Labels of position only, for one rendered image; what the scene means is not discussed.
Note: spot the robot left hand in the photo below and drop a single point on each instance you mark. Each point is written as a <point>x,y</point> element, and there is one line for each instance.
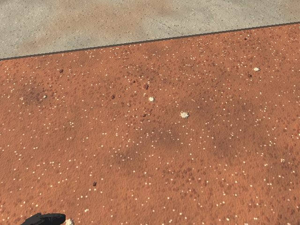
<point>46,219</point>

